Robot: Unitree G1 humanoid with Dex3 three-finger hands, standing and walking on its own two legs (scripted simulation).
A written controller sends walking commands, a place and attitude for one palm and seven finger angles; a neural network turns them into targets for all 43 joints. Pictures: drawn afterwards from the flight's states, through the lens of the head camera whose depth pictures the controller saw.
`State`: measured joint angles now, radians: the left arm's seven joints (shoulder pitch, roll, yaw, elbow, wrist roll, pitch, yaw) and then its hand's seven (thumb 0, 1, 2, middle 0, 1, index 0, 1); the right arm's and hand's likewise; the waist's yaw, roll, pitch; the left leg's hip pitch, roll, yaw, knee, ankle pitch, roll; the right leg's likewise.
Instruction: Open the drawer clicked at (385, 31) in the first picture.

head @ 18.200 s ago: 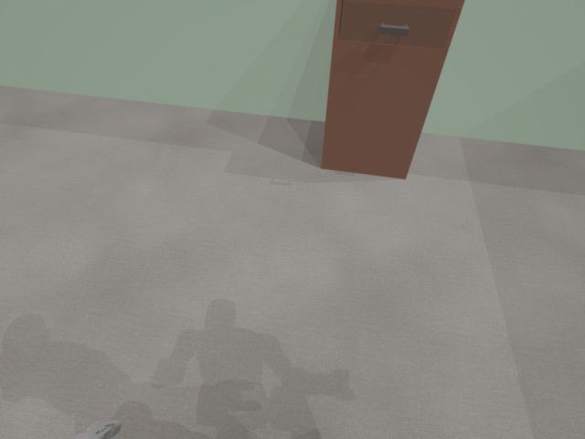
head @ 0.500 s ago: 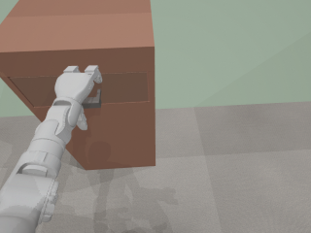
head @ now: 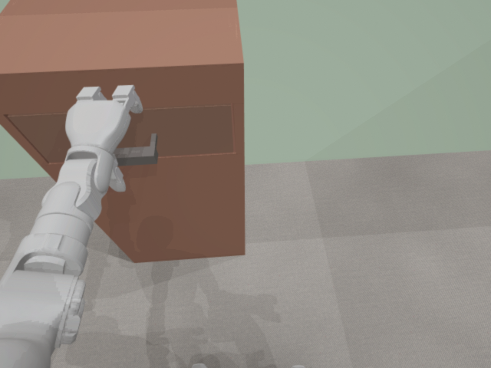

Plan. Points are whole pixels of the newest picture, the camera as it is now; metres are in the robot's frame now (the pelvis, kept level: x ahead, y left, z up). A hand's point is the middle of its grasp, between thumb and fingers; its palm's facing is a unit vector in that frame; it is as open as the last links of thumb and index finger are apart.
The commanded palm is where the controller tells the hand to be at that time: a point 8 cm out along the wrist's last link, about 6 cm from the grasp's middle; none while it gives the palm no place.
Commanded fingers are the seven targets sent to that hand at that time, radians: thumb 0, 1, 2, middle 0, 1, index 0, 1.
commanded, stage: lower the fingers behind the handle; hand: left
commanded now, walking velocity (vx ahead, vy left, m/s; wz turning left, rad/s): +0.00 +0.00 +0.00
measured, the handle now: (130, 148) +0.52 +0.23 +0.01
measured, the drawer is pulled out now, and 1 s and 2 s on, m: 0.00 0.00 0.00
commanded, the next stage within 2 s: close the thumb around the handle in 1.56 s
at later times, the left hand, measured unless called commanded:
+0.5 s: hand (106, 165) +0.46 +0.26 +0.02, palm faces +0.00 +0.00 -1.00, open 13.8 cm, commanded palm +0.45 +0.23 +0.09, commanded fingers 0.00 -0.50 0.30 -0.30 -1.20 -0.30 -1.20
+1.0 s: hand (112, 178) +0.46 +0.25 -0.01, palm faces -0.10 -0.01 -1.00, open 13.8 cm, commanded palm +0.45 +0.24 +0.05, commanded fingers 0.00 -0.50 0.30 -0.30 -1.20 -0.30 -1.20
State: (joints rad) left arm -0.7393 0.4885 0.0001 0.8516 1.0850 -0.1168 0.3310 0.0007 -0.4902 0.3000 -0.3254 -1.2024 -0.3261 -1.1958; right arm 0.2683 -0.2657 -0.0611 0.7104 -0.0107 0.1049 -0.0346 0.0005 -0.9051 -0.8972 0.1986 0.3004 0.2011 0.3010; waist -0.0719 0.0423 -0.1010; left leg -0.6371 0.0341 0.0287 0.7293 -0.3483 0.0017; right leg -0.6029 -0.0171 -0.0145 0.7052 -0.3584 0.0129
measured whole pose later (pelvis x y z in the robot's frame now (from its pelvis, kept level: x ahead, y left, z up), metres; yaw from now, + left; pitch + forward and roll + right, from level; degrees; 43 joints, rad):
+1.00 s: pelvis -0.01 +0.00 -0.02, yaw +0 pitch +20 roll -2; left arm -0.78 0.52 -0.02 1.07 1.10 -0.10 0.32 0.00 -0.49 0.30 -0.30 -1.22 -0.32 -1.20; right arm 0.34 -0.26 -0.07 0.73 -0.02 0.09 -0.02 0.00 -0.90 -0.90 0.20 0.30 0.20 0.30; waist -0.09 0.04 -0.13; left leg -0.82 0.04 0.01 0.85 -0.38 0.01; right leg -0.77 -0.01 -0.02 0.80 -0.38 0.02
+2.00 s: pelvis +0.00 +0.01 -0.02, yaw -1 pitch +20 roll -2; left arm -0.71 0.49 0.00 1.00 1.10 -0.06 0.34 0.00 0.00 0.51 -0.33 -1.23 -0.34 -1.25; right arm 0.32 -0.24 -0.07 0.73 -0.03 0.10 -0.01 0.00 -0.90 -0.90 0.20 0.30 0.20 0.30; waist -0.08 0.05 -0.15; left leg -0.83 0.05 0.02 0.89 -0.41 0.01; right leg -0.78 0.00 -0.02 0.82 -0.40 0.02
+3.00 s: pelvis +0.01 +0.01 -0.01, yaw -1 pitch +18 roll -2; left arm -0.47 0.43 -0.01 0.77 1.07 -0.05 0.36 0.00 0.68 0.81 -0.36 -1.37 -0.35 -1.34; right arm 0.30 -0.24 -0.07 0.70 -0.01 0.11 -0.01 0.00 -0.90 -0.90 0.20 0.30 0.20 0.30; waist -0.04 0.06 -0.16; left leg -0.73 0.05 0.04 0.83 -0.42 0.01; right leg -0.69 0.00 0.00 0.78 -0.40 0.03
